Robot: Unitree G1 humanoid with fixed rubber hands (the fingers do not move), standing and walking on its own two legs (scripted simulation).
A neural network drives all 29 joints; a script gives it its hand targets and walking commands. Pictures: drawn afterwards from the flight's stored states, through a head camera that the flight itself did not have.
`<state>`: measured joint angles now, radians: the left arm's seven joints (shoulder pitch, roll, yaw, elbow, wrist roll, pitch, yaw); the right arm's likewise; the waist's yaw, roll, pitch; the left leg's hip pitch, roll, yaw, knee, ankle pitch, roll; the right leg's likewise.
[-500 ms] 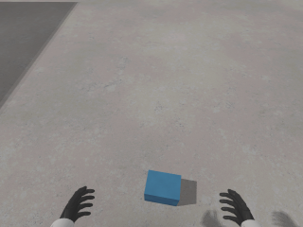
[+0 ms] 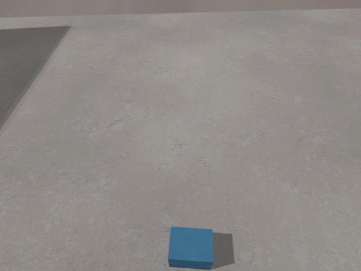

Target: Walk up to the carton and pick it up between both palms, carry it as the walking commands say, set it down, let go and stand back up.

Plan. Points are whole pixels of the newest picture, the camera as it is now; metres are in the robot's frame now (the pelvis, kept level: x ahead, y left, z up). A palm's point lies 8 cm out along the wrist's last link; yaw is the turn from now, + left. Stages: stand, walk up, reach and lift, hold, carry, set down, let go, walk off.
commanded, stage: stand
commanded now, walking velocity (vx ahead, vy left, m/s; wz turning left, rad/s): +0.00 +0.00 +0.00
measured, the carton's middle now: (190, 248) +0.37 -0.04 -0.69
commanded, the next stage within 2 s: none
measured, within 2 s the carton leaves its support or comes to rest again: neither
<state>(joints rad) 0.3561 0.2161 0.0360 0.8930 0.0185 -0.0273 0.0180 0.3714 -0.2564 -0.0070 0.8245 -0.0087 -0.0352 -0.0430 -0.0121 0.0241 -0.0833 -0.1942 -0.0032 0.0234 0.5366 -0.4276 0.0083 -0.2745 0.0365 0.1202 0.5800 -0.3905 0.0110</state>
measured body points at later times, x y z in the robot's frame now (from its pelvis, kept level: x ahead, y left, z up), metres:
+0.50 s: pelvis -0.01 +0.01 +0.00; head +0.00 +0.00 +0.45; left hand -0.05 +0.24 -0.15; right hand -0.05 -0.22 -0.15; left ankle -0.10 +0.11 -0.73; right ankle -0.06 -0.14 -0.73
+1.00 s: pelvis -0.04 +0.02 +0.01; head -0.03 +0.01 +0.46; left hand -0.08 +0.24 -0.15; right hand -0.09 -0.19 -0.16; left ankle -0.10 +0.11 -0.73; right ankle -0.06 -0.14 -0.73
